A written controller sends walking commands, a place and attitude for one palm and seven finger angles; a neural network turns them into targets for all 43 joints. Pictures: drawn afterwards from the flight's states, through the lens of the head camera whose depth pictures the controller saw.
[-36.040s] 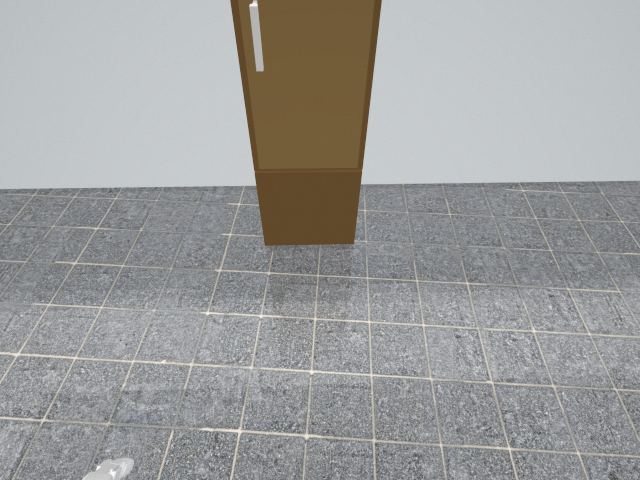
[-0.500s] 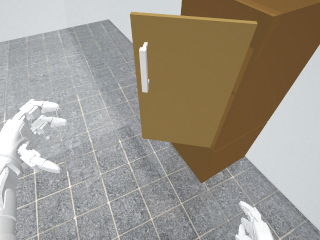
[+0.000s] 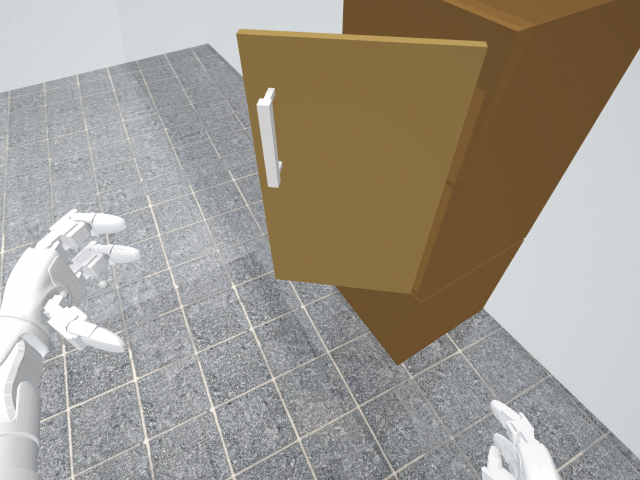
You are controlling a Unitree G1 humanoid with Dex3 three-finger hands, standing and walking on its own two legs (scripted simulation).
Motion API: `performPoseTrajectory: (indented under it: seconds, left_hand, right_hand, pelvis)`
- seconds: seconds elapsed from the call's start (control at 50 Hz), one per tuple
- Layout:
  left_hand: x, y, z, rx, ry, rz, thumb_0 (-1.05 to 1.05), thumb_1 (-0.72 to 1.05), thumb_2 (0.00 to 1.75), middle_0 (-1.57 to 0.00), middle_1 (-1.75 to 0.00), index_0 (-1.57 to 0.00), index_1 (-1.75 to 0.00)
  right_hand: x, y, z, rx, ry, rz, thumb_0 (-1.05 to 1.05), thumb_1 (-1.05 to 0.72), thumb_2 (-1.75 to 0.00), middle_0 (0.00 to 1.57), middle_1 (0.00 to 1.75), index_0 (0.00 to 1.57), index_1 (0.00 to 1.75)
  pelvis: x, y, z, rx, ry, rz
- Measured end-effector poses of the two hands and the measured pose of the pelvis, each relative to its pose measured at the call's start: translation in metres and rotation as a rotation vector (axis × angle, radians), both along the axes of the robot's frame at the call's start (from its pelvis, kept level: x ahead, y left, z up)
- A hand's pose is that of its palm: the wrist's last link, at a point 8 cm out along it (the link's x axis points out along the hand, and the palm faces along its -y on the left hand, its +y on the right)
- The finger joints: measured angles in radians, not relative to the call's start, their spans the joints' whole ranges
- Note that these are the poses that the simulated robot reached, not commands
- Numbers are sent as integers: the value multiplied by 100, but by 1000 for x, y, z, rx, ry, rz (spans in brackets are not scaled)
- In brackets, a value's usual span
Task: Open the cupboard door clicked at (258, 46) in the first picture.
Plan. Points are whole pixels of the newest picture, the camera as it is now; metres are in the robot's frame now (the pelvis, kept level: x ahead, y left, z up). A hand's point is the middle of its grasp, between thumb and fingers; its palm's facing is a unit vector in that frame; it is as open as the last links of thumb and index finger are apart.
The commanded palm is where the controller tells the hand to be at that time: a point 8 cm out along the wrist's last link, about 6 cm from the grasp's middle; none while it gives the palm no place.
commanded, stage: move the hooked fingers beside the handle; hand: left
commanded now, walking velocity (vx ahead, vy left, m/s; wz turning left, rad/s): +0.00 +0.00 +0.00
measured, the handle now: (272, 140) +0.59 +0.13 +0.10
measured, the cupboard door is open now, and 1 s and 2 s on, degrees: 50 50 50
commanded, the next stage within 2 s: none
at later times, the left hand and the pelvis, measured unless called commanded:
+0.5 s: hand (144, 241) +0.36 +0.25 +0.11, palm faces -0.05 -1.00 -0.01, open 14.0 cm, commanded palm +0.34 +0.30 +0.11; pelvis -0.01 +0.00 +0.00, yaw +0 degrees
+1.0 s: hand (185, 200) +0.45 +0.23 +0.10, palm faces -0.08 -1.00 +0.00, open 14.0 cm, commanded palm +0.43 +0.28 +0.11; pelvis +0.00 +0.01 -0.01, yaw -1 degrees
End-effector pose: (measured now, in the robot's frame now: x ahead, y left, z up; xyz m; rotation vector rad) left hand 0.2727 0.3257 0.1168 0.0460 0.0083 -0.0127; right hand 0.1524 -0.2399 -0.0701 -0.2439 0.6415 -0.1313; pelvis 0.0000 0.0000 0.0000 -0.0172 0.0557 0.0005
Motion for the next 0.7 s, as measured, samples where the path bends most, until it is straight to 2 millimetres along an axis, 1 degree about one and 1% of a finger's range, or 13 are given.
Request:
performPoseTrajectory:
  seconds: [0.16,0.22,0.3,0.4,0.52,0.7]
  left_hand:
    - [-1,-2,-3,-8,9,6,-1,-49,30,-30,-120,-30,-120]
    - [4,-4,-3,-16,-3,5,-1,-50,30,-30,-120,-30,-120]
    - [20,-5,-4,-24,-1,3,-1,-50,30,-30,-120,-30,-120]
    - [46,-14,-4,-21,13,-31,-1,-50,30,-30,-120,-30,-120]
    - [76,-20,-5,-38,17,-42,-1,-50,30,-30,-120,-30,-120]
    - [104,-25,-11,-40,26,-46,-1,-49,30,-30,-120,-30,-120]
  right_hand:
    - [1,2,-1,10,-4,9,2,-90,-90,20,30,20,30]
    - [0,2,-3,2,8,14,2,-90,-90,20,30,20,30]
    - [-5,-1,-6,-10,30,7,2,-90,-90,20,30,20,30]
    - [-16,-6,-10,-19,63,-18,2,-90,-90,20,30,20,30]
    - [-37,-13,-15,-26,128,-59,1,-90,-90,20,30,20,30]
    - [-70,-18,-23,-32,248,-111,1,-90,-90,20,30,20,30]
  pelvis:
    - [-2,-2,0,2,1,2]
    - [-3,-3,-1,2,2,8]
    - [-6,-3,-2,2,8,13]
    - [-7,-2,-2,2,24,10]
    - [-5,0,-3,4,50,-4]
    - [0,4,-5,2,83,-19]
